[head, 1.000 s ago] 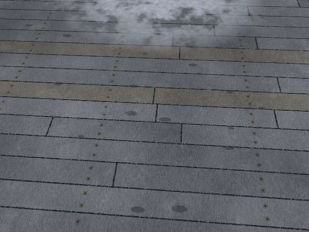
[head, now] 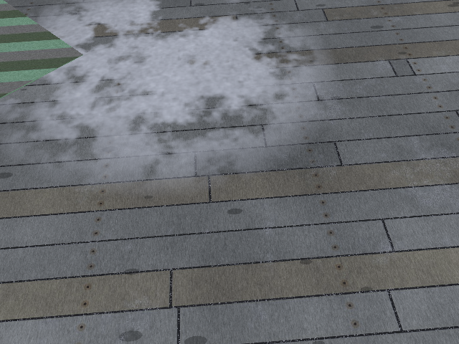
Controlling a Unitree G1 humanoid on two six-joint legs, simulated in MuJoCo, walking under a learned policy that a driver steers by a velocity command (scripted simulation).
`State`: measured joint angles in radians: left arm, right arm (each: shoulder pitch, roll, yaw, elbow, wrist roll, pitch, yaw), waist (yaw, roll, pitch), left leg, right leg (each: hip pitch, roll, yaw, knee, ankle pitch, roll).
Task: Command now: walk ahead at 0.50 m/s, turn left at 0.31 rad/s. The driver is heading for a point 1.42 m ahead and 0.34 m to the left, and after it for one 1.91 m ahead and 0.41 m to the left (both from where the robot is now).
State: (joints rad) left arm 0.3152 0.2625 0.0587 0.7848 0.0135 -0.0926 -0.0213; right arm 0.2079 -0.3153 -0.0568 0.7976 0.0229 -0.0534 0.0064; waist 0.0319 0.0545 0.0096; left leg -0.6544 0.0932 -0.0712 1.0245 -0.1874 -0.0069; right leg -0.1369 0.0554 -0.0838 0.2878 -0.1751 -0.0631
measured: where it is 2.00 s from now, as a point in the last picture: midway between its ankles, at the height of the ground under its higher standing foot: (170, 228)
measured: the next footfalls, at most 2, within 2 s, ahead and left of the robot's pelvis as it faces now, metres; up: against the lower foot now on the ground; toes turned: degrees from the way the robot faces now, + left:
left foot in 0.30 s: +0.32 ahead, +0.16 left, +0.00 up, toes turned +12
right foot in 0.72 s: +0.59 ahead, +0.04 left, +0.00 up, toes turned +27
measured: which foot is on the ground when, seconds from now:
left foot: up 0.00-0.28, down 0.30-0.74, up 0.76-1.00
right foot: down 0.00-0.32, up 0.34-0.70, down 0.72-1.00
